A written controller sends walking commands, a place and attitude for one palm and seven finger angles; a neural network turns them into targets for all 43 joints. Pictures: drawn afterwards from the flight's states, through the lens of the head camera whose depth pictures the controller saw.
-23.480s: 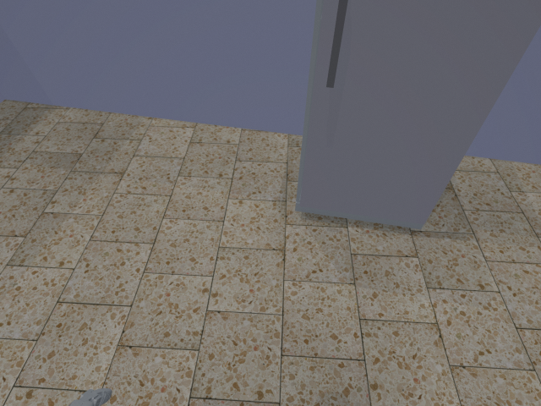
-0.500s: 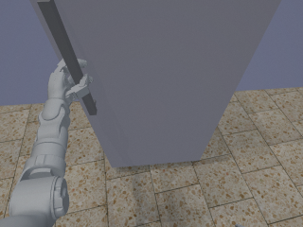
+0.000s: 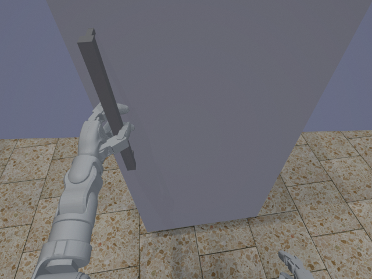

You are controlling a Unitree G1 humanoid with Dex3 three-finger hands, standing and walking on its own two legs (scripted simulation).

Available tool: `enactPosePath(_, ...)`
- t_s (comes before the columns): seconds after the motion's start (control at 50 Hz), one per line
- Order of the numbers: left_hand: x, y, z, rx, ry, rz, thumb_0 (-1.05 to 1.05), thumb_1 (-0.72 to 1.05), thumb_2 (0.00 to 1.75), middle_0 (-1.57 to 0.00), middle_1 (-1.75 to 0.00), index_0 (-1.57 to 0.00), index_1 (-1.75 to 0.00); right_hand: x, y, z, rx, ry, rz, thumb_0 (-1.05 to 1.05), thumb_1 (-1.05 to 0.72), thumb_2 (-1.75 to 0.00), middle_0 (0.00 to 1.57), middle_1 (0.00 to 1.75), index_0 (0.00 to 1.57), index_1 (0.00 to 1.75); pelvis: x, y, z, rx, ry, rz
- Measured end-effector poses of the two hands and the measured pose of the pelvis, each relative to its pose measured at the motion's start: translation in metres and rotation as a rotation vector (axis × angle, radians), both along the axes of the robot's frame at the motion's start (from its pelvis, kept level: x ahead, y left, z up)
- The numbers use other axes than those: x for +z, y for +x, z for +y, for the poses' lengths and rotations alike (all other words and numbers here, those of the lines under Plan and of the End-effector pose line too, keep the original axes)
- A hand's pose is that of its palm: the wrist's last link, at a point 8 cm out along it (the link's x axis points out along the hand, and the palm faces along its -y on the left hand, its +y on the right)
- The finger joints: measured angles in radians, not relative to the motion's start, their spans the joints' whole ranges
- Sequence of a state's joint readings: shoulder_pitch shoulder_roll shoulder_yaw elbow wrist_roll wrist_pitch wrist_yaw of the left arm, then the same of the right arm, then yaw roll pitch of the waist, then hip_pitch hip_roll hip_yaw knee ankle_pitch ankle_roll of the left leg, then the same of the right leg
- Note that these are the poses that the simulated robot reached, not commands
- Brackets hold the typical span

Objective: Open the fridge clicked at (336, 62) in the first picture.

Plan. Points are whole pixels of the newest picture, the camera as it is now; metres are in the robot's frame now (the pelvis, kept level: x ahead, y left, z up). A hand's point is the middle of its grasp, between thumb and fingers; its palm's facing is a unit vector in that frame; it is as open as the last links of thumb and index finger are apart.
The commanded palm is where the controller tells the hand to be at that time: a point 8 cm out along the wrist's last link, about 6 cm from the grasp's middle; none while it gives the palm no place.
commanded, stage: walk backward, drawing the door open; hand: left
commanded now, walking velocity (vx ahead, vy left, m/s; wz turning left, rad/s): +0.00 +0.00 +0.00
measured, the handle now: (115, 114) +0.43 +0.18 +0.14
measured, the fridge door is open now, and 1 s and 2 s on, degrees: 7 41 72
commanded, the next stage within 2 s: none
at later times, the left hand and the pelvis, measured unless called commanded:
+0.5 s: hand (139, 198) +0.24 +0.10 +0.12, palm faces +0.11 -0.98 -0.17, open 6.5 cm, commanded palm +0.20 +0.14 +0.12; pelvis -0.06 -0.03 +0.00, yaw +4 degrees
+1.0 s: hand out of the picture +0.12 -0.01 +0.12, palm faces +0.28 -0.94 -0.22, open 7.1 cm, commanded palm +0.08 +0.03 +0.12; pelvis -0.13 -0.20 +0.00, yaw +21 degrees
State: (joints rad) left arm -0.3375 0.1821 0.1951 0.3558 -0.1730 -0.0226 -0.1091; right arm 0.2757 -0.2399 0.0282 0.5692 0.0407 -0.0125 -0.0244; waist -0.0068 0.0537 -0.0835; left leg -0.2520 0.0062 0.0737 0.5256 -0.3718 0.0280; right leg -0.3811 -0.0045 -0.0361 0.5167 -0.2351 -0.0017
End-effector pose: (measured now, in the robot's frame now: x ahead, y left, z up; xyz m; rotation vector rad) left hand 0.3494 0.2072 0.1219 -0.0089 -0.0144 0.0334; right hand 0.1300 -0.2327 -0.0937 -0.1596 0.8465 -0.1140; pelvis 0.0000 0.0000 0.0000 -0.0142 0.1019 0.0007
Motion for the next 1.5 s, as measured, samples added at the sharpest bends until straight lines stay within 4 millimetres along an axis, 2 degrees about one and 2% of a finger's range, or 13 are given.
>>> enactPosePath(0.1, 0.002, -0.037, -0.011, -0.029, 0.04, -0.019, 0.0, 0.69, 0.75, -0.34, -1.36, -0.31, -1.35, 0.006, 0.012, 0.007, 0.018, 0.01, -0.047, 0.01, -0.91, -0.9, 0.2, 0.29, 0.2, 0.3, 0.001, -0.002, 0.0, 0.008, -0.002, -0.039)
enactPosePath(0.26, 0.004, -0.079, -0.026, 0.003, 0.157, -0.057, -0.02, 0.63, 0.73, -0.38, -1.37, -0.32, -1.36, 0.013, 0.021, 0.013, 0.046, -0.04, -0.076, 0.01, -0.91, -0.9, 0.2, 0.29, 0.2, 0.3, 0.003, -0.025, 0.002, 0.04, 0.008, -0.081)
enactPosePath(0.48, 0.005, -0.132, -0.056, 0.069, 0.182, -0.05, -0.03, 0.65, 0.7, -0.36, -1.35, -0.27, -1.35, 0.007, -0.009, 0.01, 0.075, 0.027, -0.067, 0.01, -0.91, -0.9, 0.2, 0.29, 0.2, 0.3, 0.002, -0.057, -0.027, 0.054, 0.051, -0.104)
enactPosePath(0.58, 0.005, -0.159, -0.075, 0.118, 0.195, -0.047, -0.03, 0.65, 0.7, -0.36, -1.34, -0.26, -1.35, -0.003, -0.028, -0.012, 0.09, 0.045, -0.029, 0.01, -0.91, -0.9, 0.2, 0.3, 0.2, 0.3, 0.002, -0.072, -0.056, 0.079, 0.054, -0.097)
enactPosePath(0.72, 0.005, -0.197, -0.106, 0.188, 0.208, -0.044, -0.04, 0.65, 0.69, -0.36, -1.33, -0.25, -1.35, -0.017, -0.048, -0.066, 0.073, 0.031, -0.01, 0.01, -0.91, -0.9, 0.2, 0.3, 0.2, 0.3, -0.004, -0.092, -0.099, 0.115, 0.057, -0.096)
enactPosePath(0.9, 0.0, -0.243, -0.146, 0.216, 0.223, -0.085, -0.05, 0.66, 0.71, -0.31, -1.3, -0.18, -1.26, -0.016, -0.07, -0.121, 0.113, -0.04, -0.058, 0.01, -0.91, -0.9, 0.2, 0.29, 0.2, 0.3, -0.016, -0.12, -0.151, 0.225, 0.033, -0.122)
enactPosePath(1.0, 0.005, -0.267, -0.173, 0.246, 0.236, -0.033, -0.05, 0.67, 0.73, -0.3, -1.25, -0.16, -1.26, -0.009, -0.078, -0.138, 0.259, -0.028, 0.032, 0.01, -0.91, -0.9, 0.2, 0.29, 0.2, 0.3, 0.003, -0.127, -0.198, 0.369, -0.014, -0.126)
enactPosePath(1.08, 0.003, -0.287, -0.201, 0.31, 0.238, -0.049, -0.05, 0.64, 0.76, -0.32, -1.26, -0.18, -1.25, -0.012, -0.06, -0.158, 0.382, -0.019, 0.047, 0.01, -0.91, -0.9, 0.2, 0.3, 0.2, 0.3, 0.0, -0.121, -0.242, 0.427, -0.032, -0.092)
enactPosePath(1.16, -0.002, -0.303, -0.23, 0.419, 0.253, -0.094, -0.07, 0.63, 0.79, -0.35, -1.28, -0.17, -1.23, -0.025, -0.022, -0.183, 0.452, 0.006, 0.003, 0.01, -0.91, -0.9, 0.2, 0.3, 0.2, 0.3, -0.016, -0.115, -0.289, 0.484, -0.017, -0.093)
enactPosePath(1.24, -0.001, -0.318, -0.253, 0.457, 0.249, -0.081, -0.06, 0.61, 0.8, -0.35, -1.28, -0.18, -1.25, -0.024, 0.013, -0.2, 0.487, -0.035, -0.045, 0.01, -0.91, -0.9, 0.2, 0.3, 0.2, 0.3, -0.016, -0.109, -0.312, 0.596, 0.011, -0.114)
enactPosePath(1.32, -0.005, -0.328, -0.273, 0.491, 0.255, -0.114, -0.07, 0.62, 0.79, -0.35, -1.29, -0.17, -1.21, -0.012, 0.043, -0.203, 0.555, -0.053, -0.163, 0.01, -0.91, -0.9, 0.2, 0.29, 0.2, 0.3, -0.025, -0.103, -0.334, 0.626, 0.013, -0.102)
enactPosePath(1.4, -0.005, -0.336, -0.293, 0.562, 0.266, -0.103, -0.07, 0.63, 0.8, -0.35, -1.28, -0.15, -1.2, 0.002, 0.052, -0.208, 0.683, -0.026, -0.154, 0.01, -0.91, -0.9, 0.2, 0.29, 0.19, 0.3, -0.012, -0.097, -0.38, 0.686, 0.036, -0.131)
enactPosePath(1.5, 0.0, -0.347, -0.325, 0.682, 0.245, -0.026, -0.06, 0.63, 0.82, -0.33, -1.24, -0.16, -1.24, 0.011, 0.064, -0.23, 0.819, -0.015, -0.1, 0.01, -0.91, -0.9, 0.2, 0.29, 0.2, 0.3, 0.005, -0.074, -0.432, 0.782, -0.018, -0.146)
